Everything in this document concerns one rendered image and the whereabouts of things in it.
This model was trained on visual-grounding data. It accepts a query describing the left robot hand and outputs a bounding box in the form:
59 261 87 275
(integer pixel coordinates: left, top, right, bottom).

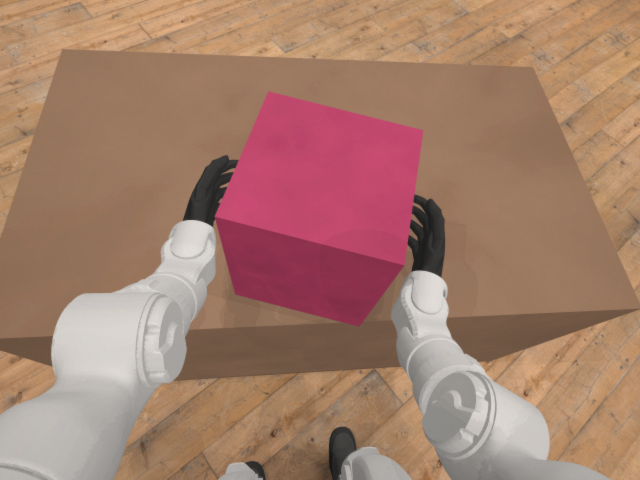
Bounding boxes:
183 155 239 227

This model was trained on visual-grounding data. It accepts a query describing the robot right upper arm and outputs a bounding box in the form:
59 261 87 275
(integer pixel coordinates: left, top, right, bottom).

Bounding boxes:
422 371 611 480

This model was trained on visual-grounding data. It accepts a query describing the right robot hand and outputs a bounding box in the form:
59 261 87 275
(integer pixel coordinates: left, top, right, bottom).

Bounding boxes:
408 194 445 277

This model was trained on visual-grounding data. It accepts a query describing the robot left upper arm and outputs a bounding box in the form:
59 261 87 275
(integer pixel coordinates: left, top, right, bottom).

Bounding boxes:
0 292 187 480

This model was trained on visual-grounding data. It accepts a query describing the robot right forearm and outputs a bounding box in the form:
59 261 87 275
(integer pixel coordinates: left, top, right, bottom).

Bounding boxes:
391 271 493 416

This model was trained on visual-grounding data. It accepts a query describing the right robot foot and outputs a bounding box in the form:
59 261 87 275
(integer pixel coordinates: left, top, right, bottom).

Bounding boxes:
329 427 356 480

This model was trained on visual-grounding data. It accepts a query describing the carton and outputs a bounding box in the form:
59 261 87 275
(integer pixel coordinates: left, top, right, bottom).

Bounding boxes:
215 91 423 326

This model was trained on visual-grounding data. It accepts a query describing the right robot thigh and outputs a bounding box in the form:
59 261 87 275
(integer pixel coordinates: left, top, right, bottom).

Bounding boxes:
342 454 412 480

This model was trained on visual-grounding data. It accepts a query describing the robot left forearm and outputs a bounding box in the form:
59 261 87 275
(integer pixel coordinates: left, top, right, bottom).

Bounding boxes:
51 220 216 375

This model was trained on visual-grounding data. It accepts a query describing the pedestal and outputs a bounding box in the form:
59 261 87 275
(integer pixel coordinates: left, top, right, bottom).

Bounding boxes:
0 49 640 381

